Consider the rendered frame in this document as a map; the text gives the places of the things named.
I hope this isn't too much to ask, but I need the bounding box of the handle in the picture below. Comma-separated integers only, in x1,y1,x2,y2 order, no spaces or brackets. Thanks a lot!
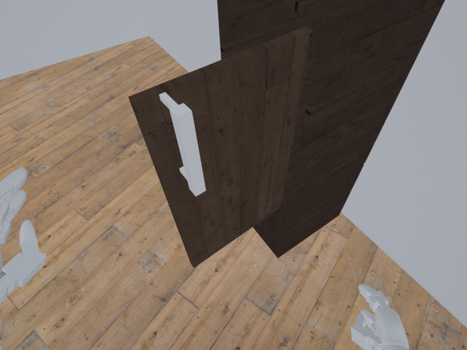
159,92,206,196

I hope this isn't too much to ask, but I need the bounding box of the left robot hand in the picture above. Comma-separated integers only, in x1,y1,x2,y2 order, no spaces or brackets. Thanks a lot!
0,167,46,303

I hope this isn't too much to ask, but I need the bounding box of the right robot hand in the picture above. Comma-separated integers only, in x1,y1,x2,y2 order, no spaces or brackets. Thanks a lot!
351,284,409,350

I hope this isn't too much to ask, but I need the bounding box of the cupboard door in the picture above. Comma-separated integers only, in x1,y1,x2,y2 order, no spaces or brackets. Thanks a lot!
128,26,313,267

